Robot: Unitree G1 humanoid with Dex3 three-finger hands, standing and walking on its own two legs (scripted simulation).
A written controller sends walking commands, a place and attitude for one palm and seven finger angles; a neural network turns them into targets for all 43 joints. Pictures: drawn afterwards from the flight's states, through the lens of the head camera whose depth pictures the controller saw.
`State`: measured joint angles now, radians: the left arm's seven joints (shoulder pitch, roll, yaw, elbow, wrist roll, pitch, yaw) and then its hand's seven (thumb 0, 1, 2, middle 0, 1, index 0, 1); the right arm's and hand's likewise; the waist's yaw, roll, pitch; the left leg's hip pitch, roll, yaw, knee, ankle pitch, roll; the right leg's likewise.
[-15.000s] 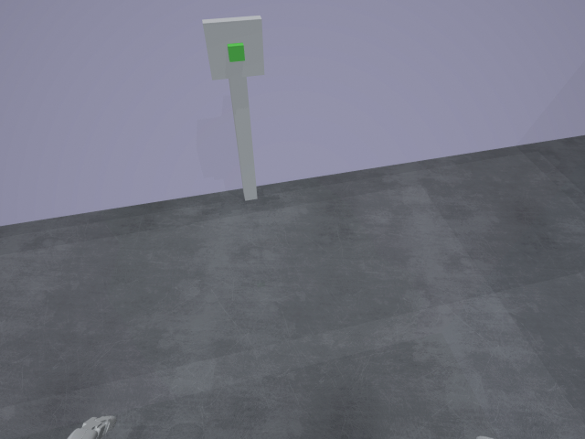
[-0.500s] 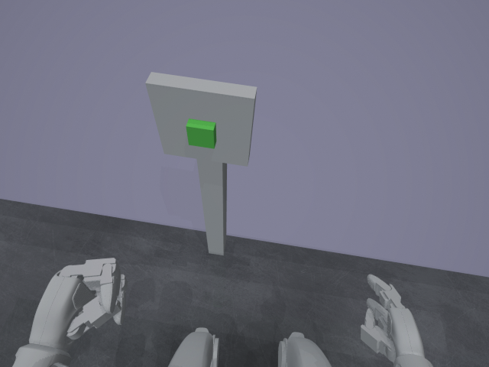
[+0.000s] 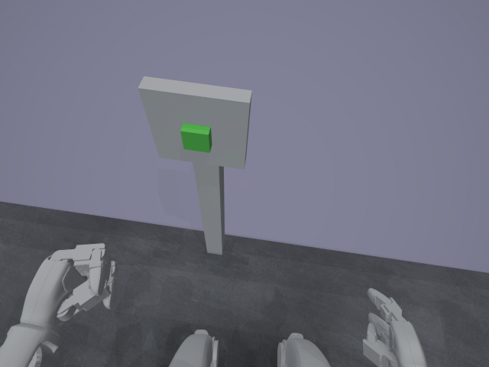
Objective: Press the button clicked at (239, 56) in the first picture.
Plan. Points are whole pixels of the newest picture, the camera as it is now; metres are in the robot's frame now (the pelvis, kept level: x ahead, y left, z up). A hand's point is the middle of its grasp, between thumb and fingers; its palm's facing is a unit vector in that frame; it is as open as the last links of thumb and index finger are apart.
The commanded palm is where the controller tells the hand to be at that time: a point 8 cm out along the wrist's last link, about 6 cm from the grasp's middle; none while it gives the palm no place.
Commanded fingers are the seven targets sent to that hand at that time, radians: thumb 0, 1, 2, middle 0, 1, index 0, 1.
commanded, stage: raise the hand and make a fist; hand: left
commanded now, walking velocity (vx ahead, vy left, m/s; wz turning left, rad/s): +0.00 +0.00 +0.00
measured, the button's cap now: (197, 136) +0.49 +0.12 +0.05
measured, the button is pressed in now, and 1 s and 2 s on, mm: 0 0 0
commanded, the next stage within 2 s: aim a knuckle at the button in 0.24 s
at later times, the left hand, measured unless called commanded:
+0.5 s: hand (116, 283) +0.23 +0.19 +0.04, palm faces -0.11 -0.99 -0.04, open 3.1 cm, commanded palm +0.22 +0.24 +0.05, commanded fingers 0.00 0.90 0.90 -1.30 -1.50 -1.30 -1.50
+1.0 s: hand (167, 237) +0.30 +0.14 +0.03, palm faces -0.15 -0.99 -0.04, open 3.1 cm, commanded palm +0.30 +0.19 +0.03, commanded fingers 0.00 0.90 0.90 -1.30 -1.50 -1.30 -1.50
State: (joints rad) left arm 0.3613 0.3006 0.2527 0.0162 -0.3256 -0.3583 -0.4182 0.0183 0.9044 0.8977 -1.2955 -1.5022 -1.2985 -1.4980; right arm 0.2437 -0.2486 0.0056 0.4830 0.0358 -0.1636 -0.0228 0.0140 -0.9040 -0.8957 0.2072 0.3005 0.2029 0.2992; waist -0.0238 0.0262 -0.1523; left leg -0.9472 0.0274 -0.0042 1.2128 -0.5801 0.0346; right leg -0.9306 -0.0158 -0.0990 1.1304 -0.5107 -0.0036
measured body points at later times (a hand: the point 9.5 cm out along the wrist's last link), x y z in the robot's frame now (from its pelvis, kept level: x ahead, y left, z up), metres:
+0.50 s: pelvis +0.00 +0.00 -0.01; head +0.08 +0.01 +0.44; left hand +0.23 +0.25 +0.04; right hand +0.19 -0.24 -0.08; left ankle +0.00 +0.09 -0.64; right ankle +0.02 -0.13 -0.64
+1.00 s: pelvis -0.01 -0.01 -0.01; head +0.09 +0.00 +0.43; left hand +0.31 +0.19 +0.03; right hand +0.14 -0.26 -0.10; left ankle +0.00 +0.09 -0.64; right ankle +0.02 -0.13 -0.64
